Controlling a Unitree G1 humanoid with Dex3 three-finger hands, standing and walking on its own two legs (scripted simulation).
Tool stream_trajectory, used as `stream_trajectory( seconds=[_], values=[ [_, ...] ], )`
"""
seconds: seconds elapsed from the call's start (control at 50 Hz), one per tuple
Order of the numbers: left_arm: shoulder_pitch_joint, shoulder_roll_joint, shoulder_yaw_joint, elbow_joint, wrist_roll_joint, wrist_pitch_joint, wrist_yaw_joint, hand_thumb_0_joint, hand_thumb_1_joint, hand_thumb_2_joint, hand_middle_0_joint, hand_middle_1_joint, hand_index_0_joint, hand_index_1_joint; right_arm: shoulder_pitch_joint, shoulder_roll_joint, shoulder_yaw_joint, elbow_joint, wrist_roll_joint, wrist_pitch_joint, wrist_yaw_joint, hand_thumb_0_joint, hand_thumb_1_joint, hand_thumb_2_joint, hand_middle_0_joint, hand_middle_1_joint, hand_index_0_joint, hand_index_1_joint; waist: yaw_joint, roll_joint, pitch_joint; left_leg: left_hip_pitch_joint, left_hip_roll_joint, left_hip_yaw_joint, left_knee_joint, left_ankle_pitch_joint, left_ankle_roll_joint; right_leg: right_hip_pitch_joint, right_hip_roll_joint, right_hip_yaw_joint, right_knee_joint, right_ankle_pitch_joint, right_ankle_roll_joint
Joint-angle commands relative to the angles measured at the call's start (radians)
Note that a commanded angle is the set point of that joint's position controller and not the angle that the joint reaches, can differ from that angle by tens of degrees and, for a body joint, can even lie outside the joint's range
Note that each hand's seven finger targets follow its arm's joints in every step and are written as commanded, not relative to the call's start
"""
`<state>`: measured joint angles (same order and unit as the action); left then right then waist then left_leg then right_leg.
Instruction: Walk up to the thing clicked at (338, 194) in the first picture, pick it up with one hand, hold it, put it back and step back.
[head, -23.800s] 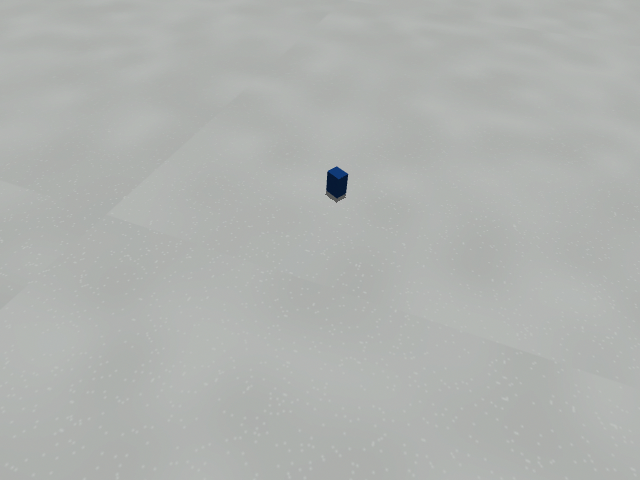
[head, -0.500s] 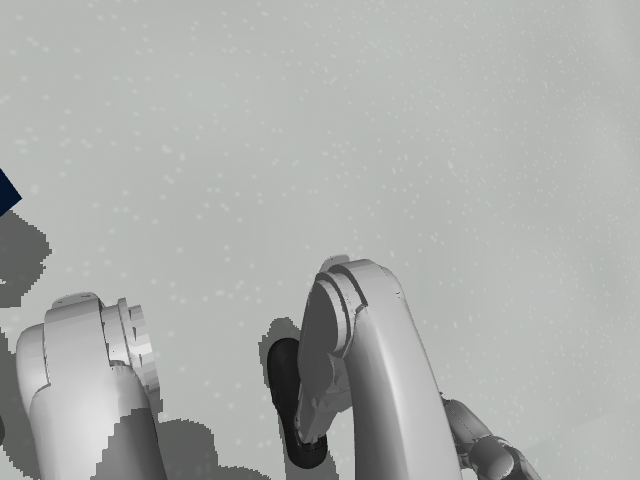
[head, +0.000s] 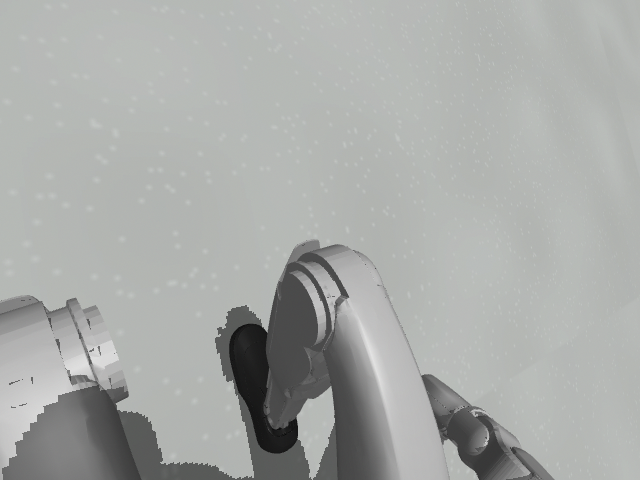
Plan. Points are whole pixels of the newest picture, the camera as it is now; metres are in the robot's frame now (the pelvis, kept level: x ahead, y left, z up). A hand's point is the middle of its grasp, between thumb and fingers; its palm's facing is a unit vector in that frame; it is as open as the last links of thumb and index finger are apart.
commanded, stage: lower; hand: left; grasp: from the side
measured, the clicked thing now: out of the picture +0.45 +0.33 -0.19
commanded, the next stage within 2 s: loosen in 0.40 s
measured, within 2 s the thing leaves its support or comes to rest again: rests again in 0.62 s
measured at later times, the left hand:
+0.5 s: hand out of the picture +0.44 +0.34 -0.19, palm faces +0.51 -0.86 -0.05, open 11.3 cm
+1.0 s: hand out of the picture +0.44 +0.34 -0.18, palm faces +0.53 -0.85 -0.02, open 14.3 cm
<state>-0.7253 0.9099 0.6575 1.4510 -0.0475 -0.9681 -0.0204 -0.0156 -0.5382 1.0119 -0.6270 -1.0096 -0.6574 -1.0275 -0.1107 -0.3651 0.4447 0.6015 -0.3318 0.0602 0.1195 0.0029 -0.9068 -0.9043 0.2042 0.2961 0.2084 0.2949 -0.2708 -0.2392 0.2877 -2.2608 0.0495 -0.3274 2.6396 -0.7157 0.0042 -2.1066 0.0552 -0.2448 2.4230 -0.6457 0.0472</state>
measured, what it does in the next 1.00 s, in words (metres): stands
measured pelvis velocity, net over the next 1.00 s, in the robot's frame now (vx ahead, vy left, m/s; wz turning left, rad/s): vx -0.01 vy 0.01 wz -0.04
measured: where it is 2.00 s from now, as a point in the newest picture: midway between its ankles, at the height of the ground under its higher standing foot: (192, 450)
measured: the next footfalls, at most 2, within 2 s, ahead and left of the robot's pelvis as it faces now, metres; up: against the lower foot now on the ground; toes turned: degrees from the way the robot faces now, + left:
none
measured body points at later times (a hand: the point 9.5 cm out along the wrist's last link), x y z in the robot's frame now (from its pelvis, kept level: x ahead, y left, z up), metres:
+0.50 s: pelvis +0.00 +0.00 +0.00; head +0.25 +0.18 +0.32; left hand +0.41 +0.39 -0.18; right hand +0.15 -0.25 -0.04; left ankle +0.08 +0.12 -0.25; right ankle +0.13 -0.12 -0.25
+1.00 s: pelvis -0.01 +0.01 +0.00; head +0.24 +0.19 +0.32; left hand +0.41 +0.39 -0.17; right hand +0.15 -0.24 -0.03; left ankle +0.08 +0.12 -0.25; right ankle +0.13 -0.12 -0.25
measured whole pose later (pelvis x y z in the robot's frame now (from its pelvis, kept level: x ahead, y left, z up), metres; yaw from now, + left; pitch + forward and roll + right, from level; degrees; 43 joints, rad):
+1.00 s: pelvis -0.01 +0.01 +0.00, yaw -3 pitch +12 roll -19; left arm -0.75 1.00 0.62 1.55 -0.08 -1.04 0.03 -0.01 -0.38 0.30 -0.40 -0.41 -0.44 -0.39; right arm -0.18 -0.38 0.56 0.52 -0.37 0.08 0.10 0.00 -0.90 -0.90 0.21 0.30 0.21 0.30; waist -0.28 -0.29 0.33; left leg -2.23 0.06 -0.39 2.66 -0.72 0.02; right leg -2.06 0.09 -0.29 2.39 -0.62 0.07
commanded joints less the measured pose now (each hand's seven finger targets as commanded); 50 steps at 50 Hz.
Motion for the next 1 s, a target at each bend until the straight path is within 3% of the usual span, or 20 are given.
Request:
stream_trajectory(
  seconds=[0.0,0.14,0.28,0.36,0.48,0.5,0.58,0.7,0.74,0.8,0.94,0.98],
  values=[
    [-0.212,0.236,0.010,-0.135,-0.021,-0.090,0.016,0.000,0.164,1.198,-1.101,-1.326,-1.139,-1.305,0.065,-0.363,-0.086,-0.022,-0.004,0.015,-0.015,0.000,-0.896,-0.900,0.200,0.300,0.200,0.300,-0.089,0.556,-0.609,0.444,0.056,0.056,-0.311,0.201,-0.027,0.292,0.038,-0.082,-0.167,0.219,-0.052],
    [-0.242,0.310,0.013,-0.125,-0.001,-0.124,0.041,0.000,0.215,1.210,-1.110,-1.327,-1.149,-1.305,0.019,-0.371,-0.058,-0.045,-0.018,0.019,-0.021,0.000,-0.888,-0.898,0.200,0.300,0.200,0.300,-0.100,0.570,-0.569,0.430,0.065,0.044,-0.311,0.150,-0.028,0.286,0.045,-0.094,-0.167,0.186,-0.050],
    [-0.223,0.299,0.010,-0.079,-0.016,-0.139,0.048,0.000,0.224,1.206,-1.124,-1.328,-1.162,-1.307,0.003,-0.379,-0.036,-0.055,-0.031,0.022,-0.025,0.000,-0.891,-0.899,0.200,0.300,0.200,0.300,-0.117,0.563,-0.564,0.447,0.070,0.032,-0.302,0.171,-0.029,0.314,0.052,-0.108,-0.171,0.214,-0.043],
    [-0.221,0.296,-0.020,-0.057,-0.010,-0.140,0.046,0.000,0.239,1.206,-1.107,-1.319,-1.146,-1.296,-0.008,-0.382,-0.023,-0.059,-0.034,0.026,-0.028,0.000,-0.885,-0.897,0.201,0.300,0.200,0.300,-0.125,0.560,-0.542,0.440,0.070,0.022,-0.304,0.168,-0.030,0.312,0.055,-0.118,-0.171,0.215,-0.041],
    [-0.205,0.310,-0.006,-0.056,-0.020,-0.149,0.056,0.000,0.231,1.195,-1.107,-1.309,-1.145,-1.287,-0.016,-0.388,-0.015,-0.063,-0.039,0.026,-0.029,0.000,-0.883,-0.896,0.201,0.300,0.200,0.300,-0.119,0.564,-0.550,0.465,0.074,0.013,-0.300,0.194,-0.033,0.326,0.060,-0.123,-0.170,0.235,-0.040],
    [-0.211,0.327,-0.002,-0.059,-0.022,-0.153,0.058,0.000,0.192,1.115,-1.138,-1.255,-1.178,-1.229,-0.012,-0.389,-0.011,-0.063,-0.039,0.028,-0.029,0.000,-0.892,-0.893,0.201,0.300,0.201,0.300,-0.122,0.566,-0.555,0.462,0.075,0.012,-0.297,0.195,-0.032,0.330,0.062,-0.124,-0.169,0.236,-0.041],
    [-0.229,0.324,0.003,-0.093,-0.037,-0.166,0.060,0.000,0.030,0.795,-0.906,-0.942,-0.953,-0.909,-0.027,-0.384,-0.006,-0.068,-0.039,0.027,-0.030,0.000,-0.898,-0.888,0.201,0.299,0.201,0.299,-0.121,0.583,-0.544,0.457,0.075,0.013,-0.299,0.194,-0.031,0.333,0.064,-0.123,-0.171,0.238,-0.042],
    [-0.224,0.329,-0.018,-0.093,-0.016,-0.165,0.054,0.000,-0.135,0.406,-0.684,-0.632,-0.724,-0.592,-0.030,-0.383,-0.006,-0.062,-0.048,0.034,-0.034,0.000,-0.908,-0.889,0.201,0.300,0.201,0.300,-0.126,0.614,-0.538,0.475,0.079,0.017,-0.298,0.208,-0.035,0.327,0.065,-0.121,-0.168,0.247,-0.045],
    [-0.219,0.324,-0.021,-0.082,-0.018,-0.153,0.055,0.000,-0.263,0.353,-0.524,-0.494,-0.564,-0.466,-0.037,-0.384,-0.005,-0.070,-0.043,0.034,-0.034,0.000,-0.904,-0.894,0.202,0.300,0.201,0.300,-0.125,0.600,-0.518,0.459,0.078,0.013,-0.311,0.179,-0.035,0.311,0.065,-0.126,-0.175,0.221,-0.046],
    [-0.211,0.295,-0.027,-0.041,-0.032,-0.139,0.055,0.000,-0.376,0.255,-0.388,-0.379,-0.418,-0.352,-0.032,-0.384,-0.004,-0.078,-0.038,0.040,-0.032,0.000,-0.906,-0.895,0.202,0.300,0.201,0.300,-0.132,0.545,-0.505,0.413,0.074,0.013,-0.305,0.138,-0.025,0.312,0.067,-0.130,-0.188,0.197,-0.042],
    [-0.202,0.286,-0.037,-0.036,-0.029,-0.138,0.053,0.000,-0.427,0.154,-0.243,-0.234,-0.270,-0.209,-0.041,-0.382,-0.005,-0.092,-0.033,0.038,-0.031,0.000,-0.899,-0.894,0.202,0.301,0.202,0.301,-0.122,0.528,-0.491,0.426,0.079,-0.005,-0.322,0.122,-0.026,0.287,0.067,-0.134,-0.179,0.183,-0.043],
    [-0.206,0.288,-0.025,-0.036,-0.040,-0.141,0.053,0.000,-0.414,0.190,-0.203,-0.242,-0.233,-0.216,-0.040,-0.382,-0.005,-0.094,-0.032,0.039,-0.031,0.000,-0.894,-0.893,0.202,0.301,0.202,0.301,-0.123,0.517,-0.500,0.417,0.078,-0.001,-0.313,0.123,-0.024,0.297,0.070,-0.132,-0.185,0.185,-0.043]
  ],
)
